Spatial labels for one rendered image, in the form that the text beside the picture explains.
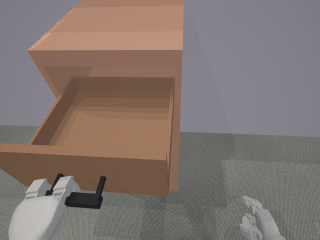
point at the right robot hand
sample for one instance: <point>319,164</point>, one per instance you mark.
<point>254,228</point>

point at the handle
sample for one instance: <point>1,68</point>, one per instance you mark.
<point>80,199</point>

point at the left robot hand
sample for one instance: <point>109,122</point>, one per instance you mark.
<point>40,217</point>

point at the cabinet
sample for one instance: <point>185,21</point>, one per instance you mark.
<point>117,38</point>

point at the drawer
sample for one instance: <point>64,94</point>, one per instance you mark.
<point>117,127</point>

